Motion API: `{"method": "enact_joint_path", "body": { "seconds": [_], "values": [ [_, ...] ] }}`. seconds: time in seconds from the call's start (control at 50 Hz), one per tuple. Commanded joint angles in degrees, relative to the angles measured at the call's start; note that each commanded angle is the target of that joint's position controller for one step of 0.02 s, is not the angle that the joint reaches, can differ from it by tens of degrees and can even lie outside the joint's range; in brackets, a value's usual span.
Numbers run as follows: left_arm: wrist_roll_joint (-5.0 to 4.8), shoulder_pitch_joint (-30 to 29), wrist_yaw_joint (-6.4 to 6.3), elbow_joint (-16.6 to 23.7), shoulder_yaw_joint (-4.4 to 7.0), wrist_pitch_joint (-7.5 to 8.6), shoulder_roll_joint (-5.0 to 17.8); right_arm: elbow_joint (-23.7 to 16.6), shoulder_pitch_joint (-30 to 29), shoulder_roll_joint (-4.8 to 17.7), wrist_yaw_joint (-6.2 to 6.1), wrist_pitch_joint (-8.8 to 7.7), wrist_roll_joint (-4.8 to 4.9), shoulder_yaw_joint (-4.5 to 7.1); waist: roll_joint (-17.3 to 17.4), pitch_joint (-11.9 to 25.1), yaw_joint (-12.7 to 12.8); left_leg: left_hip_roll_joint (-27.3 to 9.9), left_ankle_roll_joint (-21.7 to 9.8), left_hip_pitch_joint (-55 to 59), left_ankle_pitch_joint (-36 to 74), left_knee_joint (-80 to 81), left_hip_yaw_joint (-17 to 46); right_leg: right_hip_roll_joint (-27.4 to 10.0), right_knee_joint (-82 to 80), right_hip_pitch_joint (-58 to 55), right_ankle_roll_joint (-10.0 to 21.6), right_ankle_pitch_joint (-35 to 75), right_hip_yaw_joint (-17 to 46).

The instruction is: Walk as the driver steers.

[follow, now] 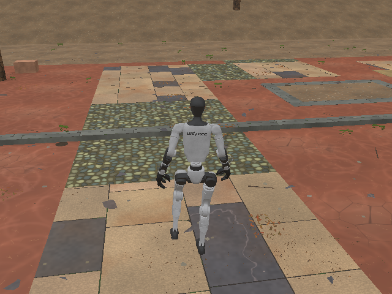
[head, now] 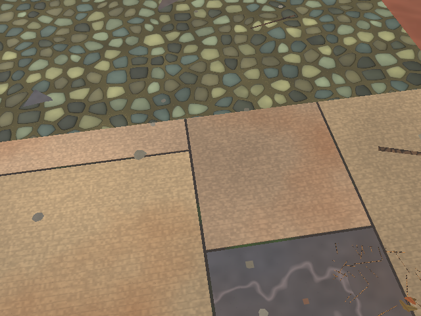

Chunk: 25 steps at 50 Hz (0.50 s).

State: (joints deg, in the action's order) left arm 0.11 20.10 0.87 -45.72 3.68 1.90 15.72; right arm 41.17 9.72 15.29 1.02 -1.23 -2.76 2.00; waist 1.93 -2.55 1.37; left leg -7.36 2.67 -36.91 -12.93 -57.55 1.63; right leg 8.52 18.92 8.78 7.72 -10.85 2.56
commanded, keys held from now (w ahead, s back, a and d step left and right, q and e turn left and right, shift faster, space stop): w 0.54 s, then no key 0.38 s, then q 0.08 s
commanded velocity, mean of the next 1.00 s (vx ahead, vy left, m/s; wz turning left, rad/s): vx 0.37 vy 0.00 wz -0.10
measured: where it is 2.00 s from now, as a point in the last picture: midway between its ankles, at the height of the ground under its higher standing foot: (214, 291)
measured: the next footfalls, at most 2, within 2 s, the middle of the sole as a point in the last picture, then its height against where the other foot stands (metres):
left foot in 0.28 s outside the picture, level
right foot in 0.78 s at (256, 282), level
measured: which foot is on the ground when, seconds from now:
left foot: up 0.00-0.26, down 0.28-0.78, up 0.80-1.00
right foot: down 0.00-0.30, up 0.32-0.76, down 0.78-1.00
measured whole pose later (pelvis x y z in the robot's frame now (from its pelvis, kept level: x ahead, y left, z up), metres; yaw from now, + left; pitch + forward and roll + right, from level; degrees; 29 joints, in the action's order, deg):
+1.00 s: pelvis +0.46 +0.00 +0.00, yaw -3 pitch -1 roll +1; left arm 1.0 11.3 -1.4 -52.1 -0.4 2.3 10.8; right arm 54.5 14.1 12.5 -1.0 1.1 -1.0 1.3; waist 1.4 -3.9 -0.9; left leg -0.3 0.1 -18.7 -26.2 -46.9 2.0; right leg 2.2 23.0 17.1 5.1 -5.4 -4.6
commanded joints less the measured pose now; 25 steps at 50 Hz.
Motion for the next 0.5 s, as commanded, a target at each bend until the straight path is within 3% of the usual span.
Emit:
{"method": "enact_joint_path", "body": {
  "seconds": [0.02, 0.14, 0.18, 0.22, 0.24, 0.26, 0.28, 0.3, 0.32, 0.34, 0.36, 0.38, 0.4, 0.46, 0.5],
  "values": [
    [-0.22, 2.2, -0.24, 2.6, 1.67, 1.45, 7.5, -3.2, -1.7, 3.7, 0.25, -0.06, 0.03, 0.85, -4.5, 0.8, 0.1, 0.7, 0.3, -2.2, 7.9, 7.0, -1.8, -14.6, -8.0, -2.0, 5.9, 18.7, 12.0],
    [0.39, 8.1, -1.01, 0.0, 1.23, 1.9, 7.8, -5.9, -11.5, 3.3, 1.05, -1.01, 0.76, 0.16, -4.9, -0.5, 4.1, 3.4, -1.9, -2.7, 13.1, 19.3, -3.1, -16.4, -5.7, -10.8, 4.2, 25.5, 11.8],
    [0.75, 8.5, -1.39, -0.5, 1.17, 1.88, 8.4, -6.6, -12.8, 3.7, 1.17, -1.39, 0.93, 0.2, -5.3, -1.3, 3.9, 4.5, -3.4, -0.8, 11.1, 22.3, -3.2, -17.8, -4.7, -12.6, 3.9, 27.8, 12.5],
    [0.91, 6.5, -1.73, -0.7, 1.16, 1.97, 9.2, -5.8, -9.2, 4.5, 0.93, -1.72, 1.01, 0.56, -6.1, -1.0, 1.4, 6.3, -5.3, 6.5, 7.2, 25.8, -3.6, -18.3, -2.1, -12.1, 2.5, 35.0, 11.7],
    [0.99, 5.6, -1.77, -0.8, 1.2, 2.1, 9.7, -4.4, -5.0, 5.5, 0.44, -1.88, 1.08, 1.06, -6.4, 0.9, -0.5, 8.4, -6.4, 12.9, 4.5, 26.8, -4.4, -17.7, 2.1, -11.7, 1.6, 43.3, 10.9],
    [1.06, 4.9, -1.58, -1.1, 1.14, 2.11, 9.9, -1.9, 2.5, 6.4, -0.27, -2.24, 1.1, 1.68, -5.2, 4.8, -3.9, 10.1, -7.6, 22.1, 4.5, 29.7, -5.3, -15.7, 10.9, -10.9, 0.6, 48.0, 9.0],
    [0.86, 4.6, -1.38, -0.8, 0.7, 2.36, 8.9, 0.0, 11.2, 8.5, -1.1, -2.82, 0.42, 2.42, -3.2, 10.3, -8.0, 5.0, -9.9, 35.6, 4.5, 30.9, -0.5, -13.4, 23.0, -3.9, -0.4, 39.7, 7.2],
    [-0.72, 7.7, -1.07, 1.3, -0.52, 2.65, 4.0, 0.2, 18.1, 14.1, -1.84, -2.98, -0.96, 3.64, 6.2, 18.6, -8.3, -10.2, -14.8, 50.7, -3.9, 32.8, 21.4, -6.7, 42.6, 10.6, -2.7, 15.8, 3.0],
    [-0.38, 10.8, -1.15, 0.7, -0.07, 2.47, 5.5, 1.5, 17.0, 14.4, -1.08, -2.23, 0.48, 4.03, 13.3, 19.9, -5.6, -17.1, -19.5, 51.9, -1.5, 40.5, 41.7, 0.0, 53.5, 21.3, -3.2, -17.9, 2.6],
    [1.24, 7.2, -1.27, 0.4, 0.23, 2.02, 7.3, 0.7, 11.5, 10.2, -0.61, -1.81, 1.77, 3.19, 4.2, 10.4, -3.7, -14.9, -19.0, 43.9, -5.6, 41.3, 35.6, -4.3, 56.3, 25.2, -2.9, -14.4, 5.1],
    [1.53, 3.1, -0.73, 0.8, -0.14, 2.03, 6.5, 0.3, 7.8, 6.7, -0.33, -1.96, 2.01, 2.35, -0.3, 4.9, -3.2, -12.2, -18.0, 36.8, -4.7, 42.6, 27.3, -6.5, 53.9, 25.1, -2.9, -10.8, 4.6],
    [1.47, 1.5, -0.31, 1.1, -0.38, 1.82, 5.4, 0.7, 6.0, 4.9, -0.32, -2.17, 1.61, 1.78, -0.7, 2.0, -1.9, -9.1, -16.0, 32.1, -2.1, 44.7, 21.3, -8.7, 50.3, 24.1, -3.0, -8.9, 3.5],
    [2.02, 1.0, 0.05, 1.4, -0.47, 1.26, 5.1, 1.7, 6.0, 4.2, -0.49, -2.57, 1.68, 1.44, 1.3, 0.9, -0.9, -6.8, -14.8, 29.3, 2.3, 45.8, 17.2, -10.0, 47.4, 22.6, -3.5, -8.1, 2.8],
    [2.41, 1.9, 0.81, 0.4, -0.95, 0.1, 3.8, 3.9, 8.5, 5.0, -0.17, -4.01, 2.18, 1.56, 2.5, 1.8, 0.2, -4.6, -14.9, 27.7, 12.7, 47.9, 11.0, -11.0, 44.6, 21.2, -4.9, -5.4, 0.4],
    [2.37, -2.4, 1.05, 1.6, -1.22, -0.07, 3.4, 5.2, 10.0, 5.8, -0.03, -4.33, 2.48, 1.8, 2.1, 0.4, -0.2, -4.0, -15.3, 28.5, 13.4, 50.2, 8.5, -12.6, 41.1, 25.1, -5.9, -1.7, -1.0]
  ]
}}
Keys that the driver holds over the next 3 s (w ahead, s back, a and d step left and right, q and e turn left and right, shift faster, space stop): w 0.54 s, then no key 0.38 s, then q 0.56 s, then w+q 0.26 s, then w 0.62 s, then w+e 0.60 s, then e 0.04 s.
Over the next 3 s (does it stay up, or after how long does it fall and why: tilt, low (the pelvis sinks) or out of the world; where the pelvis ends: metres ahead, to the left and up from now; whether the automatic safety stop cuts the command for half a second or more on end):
stays up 1.06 0.27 0.00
